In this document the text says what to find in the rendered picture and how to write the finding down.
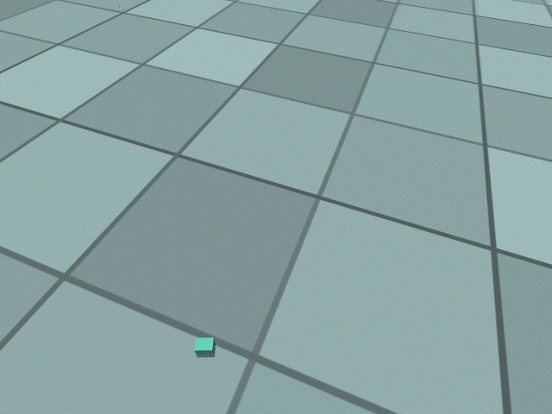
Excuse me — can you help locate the small box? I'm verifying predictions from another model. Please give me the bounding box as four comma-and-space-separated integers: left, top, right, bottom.
194, 337, 215, 354

